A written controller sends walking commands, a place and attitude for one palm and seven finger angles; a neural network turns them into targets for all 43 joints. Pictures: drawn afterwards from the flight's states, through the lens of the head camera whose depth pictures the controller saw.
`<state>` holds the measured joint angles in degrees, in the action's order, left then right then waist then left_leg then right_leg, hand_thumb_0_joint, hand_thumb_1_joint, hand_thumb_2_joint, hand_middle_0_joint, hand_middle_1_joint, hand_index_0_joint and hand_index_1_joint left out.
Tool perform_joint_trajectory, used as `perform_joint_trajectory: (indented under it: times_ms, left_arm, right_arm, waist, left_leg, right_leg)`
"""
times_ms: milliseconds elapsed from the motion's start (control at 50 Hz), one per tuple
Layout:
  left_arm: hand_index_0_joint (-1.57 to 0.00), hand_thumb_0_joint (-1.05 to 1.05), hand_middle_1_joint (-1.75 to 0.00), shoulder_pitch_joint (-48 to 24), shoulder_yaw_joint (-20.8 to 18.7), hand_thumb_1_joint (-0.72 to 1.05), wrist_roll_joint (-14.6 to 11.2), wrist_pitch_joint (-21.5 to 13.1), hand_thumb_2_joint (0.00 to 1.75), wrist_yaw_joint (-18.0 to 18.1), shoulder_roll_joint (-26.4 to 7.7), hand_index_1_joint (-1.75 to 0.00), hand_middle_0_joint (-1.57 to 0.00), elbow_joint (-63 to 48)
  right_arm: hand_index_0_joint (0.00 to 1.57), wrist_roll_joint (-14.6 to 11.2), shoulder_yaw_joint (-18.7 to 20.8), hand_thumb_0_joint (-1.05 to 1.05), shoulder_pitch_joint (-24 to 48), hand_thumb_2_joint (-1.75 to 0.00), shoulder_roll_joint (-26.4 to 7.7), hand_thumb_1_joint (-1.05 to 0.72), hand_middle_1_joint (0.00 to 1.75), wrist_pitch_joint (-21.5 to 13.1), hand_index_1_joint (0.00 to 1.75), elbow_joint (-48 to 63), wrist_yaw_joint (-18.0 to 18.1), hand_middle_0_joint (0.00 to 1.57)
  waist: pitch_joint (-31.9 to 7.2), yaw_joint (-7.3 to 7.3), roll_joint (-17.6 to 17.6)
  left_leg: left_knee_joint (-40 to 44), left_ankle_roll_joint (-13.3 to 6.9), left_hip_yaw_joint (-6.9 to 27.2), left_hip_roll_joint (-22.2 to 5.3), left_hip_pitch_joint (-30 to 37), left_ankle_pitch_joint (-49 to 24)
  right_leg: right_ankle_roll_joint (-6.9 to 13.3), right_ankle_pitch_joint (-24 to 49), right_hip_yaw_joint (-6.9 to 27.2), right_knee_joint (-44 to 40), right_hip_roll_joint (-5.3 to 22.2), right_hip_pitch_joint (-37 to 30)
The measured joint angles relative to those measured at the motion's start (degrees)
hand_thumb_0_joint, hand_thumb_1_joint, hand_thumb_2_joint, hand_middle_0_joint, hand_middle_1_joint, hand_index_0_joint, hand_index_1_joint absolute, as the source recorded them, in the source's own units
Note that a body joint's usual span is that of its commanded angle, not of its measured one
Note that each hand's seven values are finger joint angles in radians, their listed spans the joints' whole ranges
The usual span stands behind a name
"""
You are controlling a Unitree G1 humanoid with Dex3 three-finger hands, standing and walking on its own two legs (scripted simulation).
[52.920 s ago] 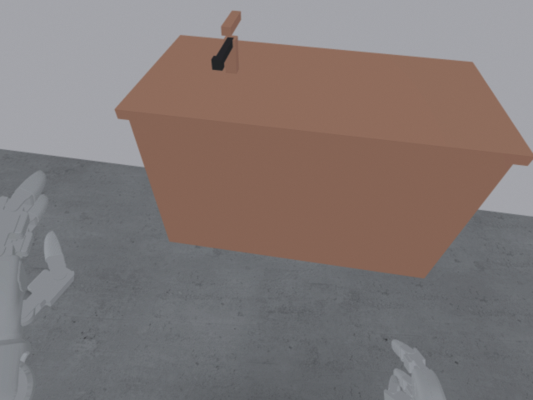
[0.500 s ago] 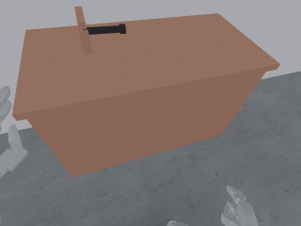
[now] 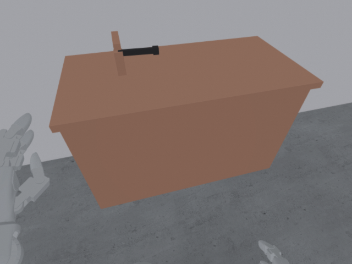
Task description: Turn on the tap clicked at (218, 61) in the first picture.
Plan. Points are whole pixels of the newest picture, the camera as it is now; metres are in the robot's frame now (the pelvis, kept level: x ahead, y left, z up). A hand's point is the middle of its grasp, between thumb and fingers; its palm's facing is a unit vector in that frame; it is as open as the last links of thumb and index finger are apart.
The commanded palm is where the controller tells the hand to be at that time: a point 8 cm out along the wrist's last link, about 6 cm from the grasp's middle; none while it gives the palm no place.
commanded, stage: stop stepping back and stand still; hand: left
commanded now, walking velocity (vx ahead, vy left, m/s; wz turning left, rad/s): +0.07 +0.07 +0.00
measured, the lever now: (155, 50) +0.91 +0.14 +0.09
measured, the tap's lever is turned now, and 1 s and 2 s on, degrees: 86 86 86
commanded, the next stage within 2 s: stand and check the lever's angle in 0.42 s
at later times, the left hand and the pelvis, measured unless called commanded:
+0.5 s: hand (41, 178) +0.21 +0.24 +0.17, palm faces +0.42 -0.83 -0.37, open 7.5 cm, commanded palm +0.16 +0.29 +0.19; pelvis +0.01 +0.00 +0.01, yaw +2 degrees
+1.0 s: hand (31, 165) +0.24 +0.28 +0.17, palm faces +0.40 -0.85 -0.36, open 7.5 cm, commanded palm +0.19 +0.32 +0.19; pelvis +0.03 +0.04 +0.01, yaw +0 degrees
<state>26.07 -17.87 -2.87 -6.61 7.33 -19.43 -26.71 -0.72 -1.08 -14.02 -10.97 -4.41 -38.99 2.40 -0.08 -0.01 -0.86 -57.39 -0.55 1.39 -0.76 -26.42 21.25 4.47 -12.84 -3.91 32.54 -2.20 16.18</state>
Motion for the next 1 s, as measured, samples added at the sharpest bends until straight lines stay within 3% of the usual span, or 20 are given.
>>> perform_joint_trajectory:
  times_ms: [40, 120, 160, 180, 220, 260, 300, 380, 440, 540, 1000]
  left_arm:
    - [-0.21, 0.02, -0.30, 0.78, 0.51, 0.89, 0.01, -0.36, 0.90, -0.16, 0.90, -0.30, -0.21, -0.13]
    - [-0.21, 0.01, -0.30, 1.90, 0.52, 0.88, 0.04, -0.53, 0.90, 0.86, 0.37, -0.30, -0.21, -0.07]
    - [-0.21, 0.01, -0.30, 1.67, 0.54, 0.88, -0.12, -0.41, 0.90, 1.45, 0.26, -0.30, -0.21, -0.63]
    - [-0.21, 0.01, -0.30, 0.91, 0.35, 0.88, -0.16, -0.29, 0.90, 1.70, -0.04, -0.30, -0.21, -0.71]
    - [-0.21, 0.01, -0.30, -0.47, -0.27, 0.88, -0.15, 0.12, 0.90, 2.03, -0.85, -0.30, -0.21, -0.35]
    - [-0.21, 0.02, -0.30, -0.63, -1.00, 0.88, 0.18, 0.29, 0.90, 2.06, -1.32, -0.30, -0.21, 0.38]
    - [-0.20, 0.02, -0.30, -0.25, -1.27, 0.89, 0.52, 0.19, 0.90, 1.80, -1.29, -0.30, -0.21, 0.89]
    - [-0.20, 0.02, -0.30, 0.89, -0.32, 0.89, 0.43, -0.18, 0.90, 1.22, 0.29, -0.30, -0.21, 0.08]
    - [-0.21, 0.02, -0.30, 1.33, 0.38, 0.88, 0.18, -0.30, 0.90, 1.33, 0.89, -0.30, -0.21, -1.53]
    - [-0.21, 0.01, -0.30, 1.15, -0.01, 0.88, -0.21, -0.87, 0.90, 1.59, 0.10, -0.30, -0.21, -1.17]
    - [-0.21, 0.02, -0.30, 1.56, -0.09, 0.89, -0.85, -0.28, 0.90, 1.54, -0.37, -0.30, -0.21, -0.72]
  right_arm:
    - [0.20, 0.08, 0.22, 0.02, 0.10, -0.90, -0.27, -0.90, 0.30, 0.12, 0.30, -0.60, 0.27, 0.20]
    - [0.20, 0.23, 0.36, 0.02, -0.49, -0.90, -1.00, -0.90, 0.30, -0.57, 0.30, 1.13, 1.81, 0.20]
    - [0.20, 0.45, 0.76, 0.02, -0.63, -0.90, -2.41, -0.90, 0.30, -1.17, 0.30, 2.90, 2.38, 0.20]
    - [0.20, 0.48, 1.15, 0.02, -0.06, -0.90, -2.66, -0.90, 0.30, -1.28, 0.30, 3.24, 2.56, 0.20]
    - [0.20, 0.13, 1.48, 0.02, 0.91, -0.90, -2.45, -0.90, 0.30, -1.11, 0.30, 3.59, 2.73, 0.20]
    - [0.20, -0.15, 1.42, 0.02, 1.19, -0.90, -2.01, -0.90, 0.30, -1.22, 0.30, 3.75, 2.56, 0.20]
    - [0.20, -0.21, 1.32, 0.02, 1.16, -0.90, -1.68, -0.90, 0.30, -1.39, 0.30, 3.86, 2.08, 0.20]
    - [0.20, 0.01, 1.24, 0.02, 1.79, -0.90, -1.31, -0.90, 0.30, -1.17, 0.30, 2.48, 0.87, 0.20]
    - [0.20, 0.21, 0.72, 0.02, 1.84, -0.90, -1.38, -0.90, 0.30, -1.19, 0.30, 2.50, 0.70, 0.20]
    - [0.20, 0.07, 0.51, 0.02, 2.77, -0.90, -1.02, -0.90, 0.30, -0.74, 0.30, 2.85, 1.27, 0.20]
    - [0.20, 0.05, 0.53, 0.02, 4.40, -0.90, -1.03, -0.90, 0.30, 0.42, 0.30, 5.33, 1.67, 0.20]
  waist:
    - [-0.35, 0.39, 0.79]
    - [-0.87, 0.06, 2.37]
    - [-1.00, -0.18, 0.83]
    - [-0.36, -0.42, 0.68]
    - [0.98, -0.42, 1.18]
    - [1.12, -0.73, 1.08]
    - [1.17, -1.03, 0.24]
    - [1.44, 0.00, -0.42]
    - [2.06, 0.50, -0.31]
    - [2.65, 0.68, -0.31]
    - [1.89, 0.58, 0.78]
  left_leg:
    - [-0.32, 0.09, -1.52, -0.14, -0.32, -1.65]
    - [16.93, -0.99, -4.84, -0.62, 7.21, -0.93]
    - [26.14, -2.39, -3.47, -1.34, 11.78, 2.03]
    - [27.37, -1.99, -3.07, -1.37, 11.77, -1.86]
    - [26.48, -0.45, -3.13, -1.00, 11.65, -7.01]
    - [25.96, 0.55, -2.90, -0.81, 11.84, -7.20]
    - [24.62, 0.83, -2.16, -1.04, 11.47, -5.46]
    - [17.62, -0.15, -1.12, -0.55, 8.83, -1.69]
    - [24.07, -0.81, -1.20, -0.41, 11.56, -4.77]
    - [28.27, 1.58, -1.41, -0.48, 13.89, -6.85]
    - [31.72, -0.61, -3.22, 0.80, 16.06, -6.70]
  right_leg:
    - [-0.12, 0.94, 0.39, -2.39, 0.51, -0.49]
    - [-0.50, 1.91, 0.67, -4.26, 1.91, -0.47]
    - [-0.92, -0.03, -0.08, -2.20, 1.10, 0.96]
    - [-1.36, -1.57, -0.09, -0.43, 1.05, 1.73]
    - [-2.85, -5.66, 0.95, 2.85, 1.11, 2.29]
    - [-3.40, -5.47, 1.24, 2.86, 1.08, 1.76]
    - [-2.18, -0.50, 0.47, 0.52, 0.80, 0.55]
    - [-0.22, 0.13, 0.20, -1.54, 0.11, -0.06]
    - [-0.58, 0.45, 0.42, -2.67, 0.06, -0.69]
    - [-1.43, 0.53, 0.95, -3.94, 0.14, -1.85]
    - [-3.84, 1.81, 2.88, -8.87, 1.25, -4.33]
